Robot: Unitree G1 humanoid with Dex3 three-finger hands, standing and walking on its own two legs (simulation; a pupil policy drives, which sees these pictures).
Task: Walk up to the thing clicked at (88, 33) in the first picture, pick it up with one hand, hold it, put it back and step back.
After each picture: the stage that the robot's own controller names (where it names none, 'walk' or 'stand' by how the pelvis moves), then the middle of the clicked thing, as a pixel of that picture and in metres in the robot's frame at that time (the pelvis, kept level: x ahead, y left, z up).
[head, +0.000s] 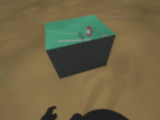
stand; (88, 31) +1.00 +0.11 -0.04
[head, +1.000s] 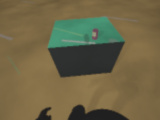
walk; (95, 34) +0.92 +0.07 -0.02
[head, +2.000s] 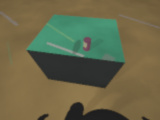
walk; (87, 44) +0.62 +0.14 +0.00
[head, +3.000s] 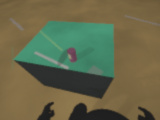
walk; (72, 55) +0.49 +0.22 +0.00
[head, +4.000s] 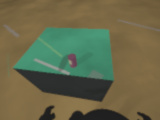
stand; (72, 60) +0.47 +0.21 -0.03
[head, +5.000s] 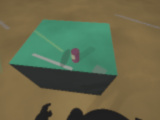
stand; (75, 55) +0.49 +0.18 -0.02
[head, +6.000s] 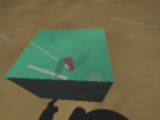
stand; (69, 64) +0.43 +0.22 -0.02
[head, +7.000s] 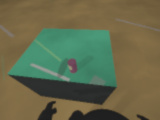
stand; (72, 66) +0.41 +0.19 -0.03
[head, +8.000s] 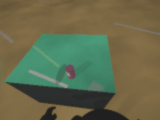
stand; (70, 72) +0.37 +0.20 -0.04
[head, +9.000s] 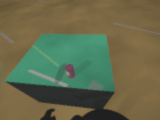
stand; (70, 71) +0.38 +0.21 -0.04
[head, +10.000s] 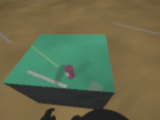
rise first; (69, 72) +0.37 +0.21 -0.04
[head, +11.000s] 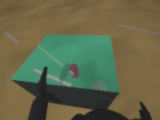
rise first; (74, 71) +0.38 +0.20 -0.04
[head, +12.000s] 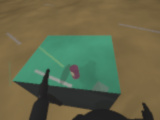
go down; (75, 72) +0.38 +0.20 -0.03
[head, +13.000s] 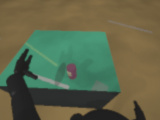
go down; (71, 71) +0.36 +0.17 -0.01
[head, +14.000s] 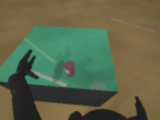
close in; (69, 69) +0.37 +0.18 +0.00
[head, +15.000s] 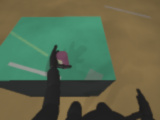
close; (63, 60) +0.41 +0.20 +0.04
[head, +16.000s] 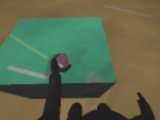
lift; (63, 63) +0.39 +0.20 +0.04
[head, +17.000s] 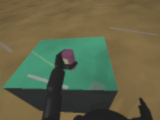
lift; (69, 60) +0.34 +0.16 +0.19
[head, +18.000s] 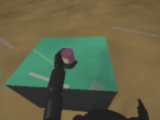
hold; (69, 59) +0.33 +0.17 +0.19
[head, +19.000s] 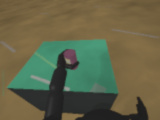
hold; (71, 60) +0.34 +0.15 +0.19
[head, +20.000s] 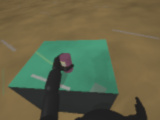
crouch; (66, 63) +0.34 +0.19 +0.15
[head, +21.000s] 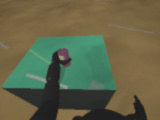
lower; (64, 58) +0.40 +0.21 +0.13
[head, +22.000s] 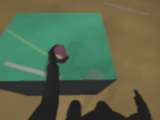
lower; (61, 54) +0.44 +0.21 +0.05
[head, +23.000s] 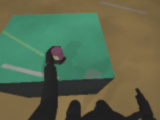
lower; (58, 56) +0.43 +0.21 +0.05
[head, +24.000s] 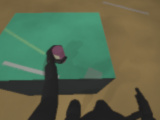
lower; (59, 55) +0.44 +0.21 +0.05
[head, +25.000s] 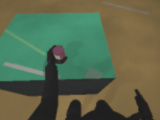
lower; (60, 55) +0.44 +0.21 +0.05
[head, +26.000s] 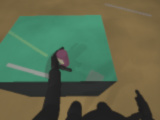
open; (63, 58) +0.41 +0.20 +0.04
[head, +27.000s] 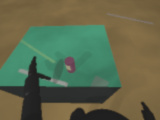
sink last; (70, 65) +0.39 +0.18 +0.02
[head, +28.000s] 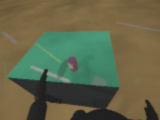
stand; (73, 64) +0.42 +0.20 +0.01
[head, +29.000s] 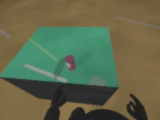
stand; (70, 63) +0.41 +0.20 +0.02
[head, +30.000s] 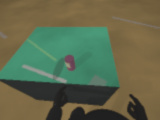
stand; (70, 63) +0.41 +0.20 +0.03
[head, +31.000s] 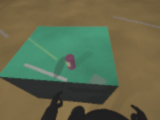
stand; (70, 62) +0.42 +0.20 +0.02
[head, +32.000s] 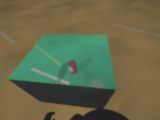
walk; (73, 67) +0.43 +0.20 -0.04
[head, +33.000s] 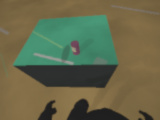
walk; (75, 48) +0.55 +0.20 -0.02
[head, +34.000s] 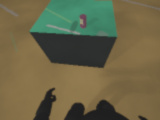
walk; (83, 21) +0.87 +0.17 +0.00
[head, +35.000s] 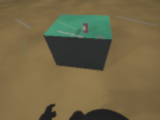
stand; (85, 28) +1.05 +0.18 -0.02
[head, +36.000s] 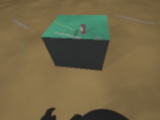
stand; (83, 29) +1.04 +0.19 -0.04
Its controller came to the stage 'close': yes
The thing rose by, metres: 0.21
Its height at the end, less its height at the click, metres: +0.00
